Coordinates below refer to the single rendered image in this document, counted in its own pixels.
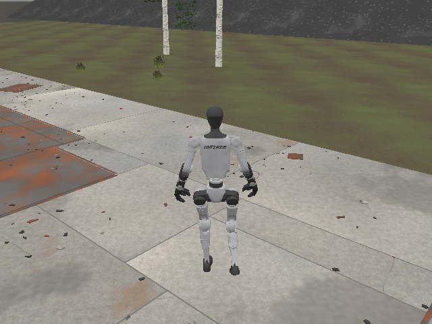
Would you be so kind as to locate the right robot hand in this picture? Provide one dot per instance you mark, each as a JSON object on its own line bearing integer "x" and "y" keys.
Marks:
{"x": 248, "y": 187}

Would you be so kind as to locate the right robot upper arm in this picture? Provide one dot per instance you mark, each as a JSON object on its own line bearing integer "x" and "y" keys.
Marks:
{"x": 240, "y": 153}

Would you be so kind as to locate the robot right foot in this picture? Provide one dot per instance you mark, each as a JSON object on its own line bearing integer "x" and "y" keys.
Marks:
{"x": 234, "y": 270}

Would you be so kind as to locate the robot right forearm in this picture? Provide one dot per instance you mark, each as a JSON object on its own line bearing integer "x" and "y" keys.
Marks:
{"x": 249, "y": 176}

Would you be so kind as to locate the left robot hand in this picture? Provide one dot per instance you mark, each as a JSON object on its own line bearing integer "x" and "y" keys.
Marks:
{"x": 183, "y": 192}

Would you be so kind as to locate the left robot upper arm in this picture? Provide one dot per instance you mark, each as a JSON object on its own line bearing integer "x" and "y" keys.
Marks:
{"x": 190, "y": 153}

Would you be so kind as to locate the robot torso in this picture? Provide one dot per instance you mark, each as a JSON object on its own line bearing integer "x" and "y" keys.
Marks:
{"x": 215, "y": 161}

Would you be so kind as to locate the robot left forearm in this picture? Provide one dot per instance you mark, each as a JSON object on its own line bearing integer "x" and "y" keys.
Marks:
{"x": 181, "y": 179}

